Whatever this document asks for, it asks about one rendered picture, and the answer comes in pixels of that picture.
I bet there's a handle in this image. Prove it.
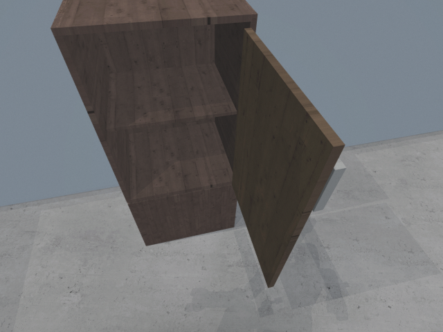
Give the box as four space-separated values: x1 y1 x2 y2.
313 158 347 212

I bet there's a cupboard door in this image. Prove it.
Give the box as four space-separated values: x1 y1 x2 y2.
232 28 345 288

